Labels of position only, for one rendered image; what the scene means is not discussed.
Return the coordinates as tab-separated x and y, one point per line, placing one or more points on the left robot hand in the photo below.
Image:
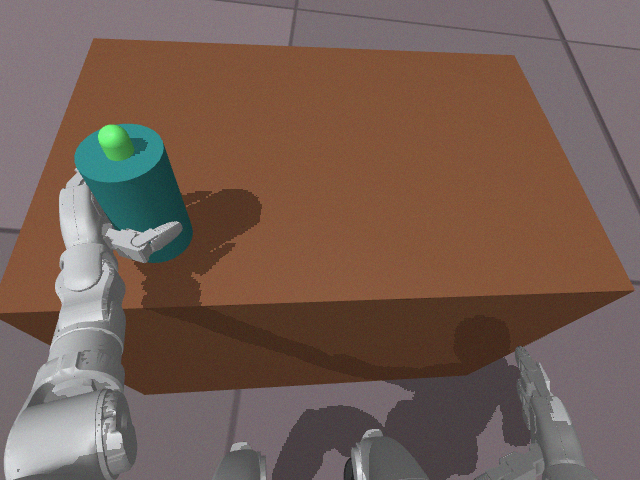
82	220

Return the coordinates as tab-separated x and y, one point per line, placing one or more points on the left robot arm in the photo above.
76	423

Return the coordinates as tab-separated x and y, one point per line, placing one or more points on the right robot arm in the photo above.
568	472

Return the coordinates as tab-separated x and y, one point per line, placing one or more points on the bottle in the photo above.
127	169

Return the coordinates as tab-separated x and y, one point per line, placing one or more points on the right robot hand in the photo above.
554	439

